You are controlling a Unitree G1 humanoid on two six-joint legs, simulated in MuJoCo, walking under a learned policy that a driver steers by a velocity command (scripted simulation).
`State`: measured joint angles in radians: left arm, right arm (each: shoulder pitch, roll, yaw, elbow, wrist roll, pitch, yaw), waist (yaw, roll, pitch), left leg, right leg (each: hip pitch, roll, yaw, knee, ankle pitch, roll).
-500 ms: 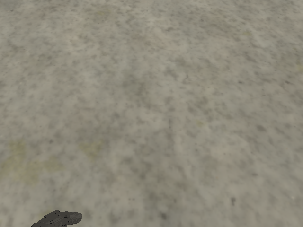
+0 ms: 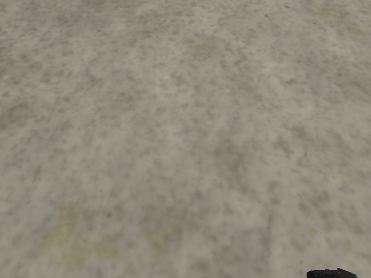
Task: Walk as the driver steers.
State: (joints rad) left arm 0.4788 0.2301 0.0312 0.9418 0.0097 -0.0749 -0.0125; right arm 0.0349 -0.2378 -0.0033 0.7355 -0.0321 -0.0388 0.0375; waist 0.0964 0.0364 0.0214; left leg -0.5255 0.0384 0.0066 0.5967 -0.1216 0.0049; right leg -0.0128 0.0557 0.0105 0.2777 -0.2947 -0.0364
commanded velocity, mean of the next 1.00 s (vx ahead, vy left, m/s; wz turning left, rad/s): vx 0.50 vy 0.00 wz -0.25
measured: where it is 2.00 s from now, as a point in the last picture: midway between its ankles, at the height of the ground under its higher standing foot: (251, 147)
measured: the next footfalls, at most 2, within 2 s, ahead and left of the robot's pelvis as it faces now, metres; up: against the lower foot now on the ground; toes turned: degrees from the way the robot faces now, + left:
left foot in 0.06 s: +0.18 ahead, +0.11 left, +0.00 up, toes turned -1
right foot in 0.58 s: +0.40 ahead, -0.15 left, +0.00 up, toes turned -24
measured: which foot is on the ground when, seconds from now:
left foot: up 0.00-0.04, down 0.06-0.58, up 0.60-1.00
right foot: down 0.00-0.06, up 0.08-0.56, down 0.58-1.00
